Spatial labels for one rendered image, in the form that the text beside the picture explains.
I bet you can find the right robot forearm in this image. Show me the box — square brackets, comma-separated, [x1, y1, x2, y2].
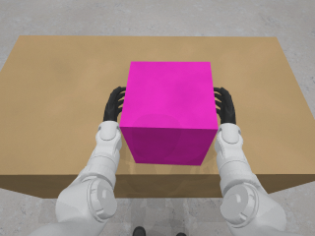
[214, 123, 271, 198]

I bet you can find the pedestal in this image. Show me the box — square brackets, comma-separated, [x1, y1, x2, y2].
[0, 35, 315, 199]

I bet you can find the right robot hand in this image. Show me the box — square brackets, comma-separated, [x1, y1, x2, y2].
[213, 87, 236, 125]

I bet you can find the robot left upper arm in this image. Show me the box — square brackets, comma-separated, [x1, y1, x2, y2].
[28, 178, 117, 236]

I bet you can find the carton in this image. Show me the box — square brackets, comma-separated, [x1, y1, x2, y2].
[119, 61, 219, 166]

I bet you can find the robot right upper arm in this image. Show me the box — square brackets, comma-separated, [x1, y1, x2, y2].
[220, 184, 304, 236]

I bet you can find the left robot forearm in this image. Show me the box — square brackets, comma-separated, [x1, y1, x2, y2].
[55, 120, 122, 220]

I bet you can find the robot left foot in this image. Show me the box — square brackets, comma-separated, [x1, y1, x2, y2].
[132, 226, 146, 236]

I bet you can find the left robot hand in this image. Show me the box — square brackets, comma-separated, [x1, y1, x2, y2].
[102, 87, 126, 122]

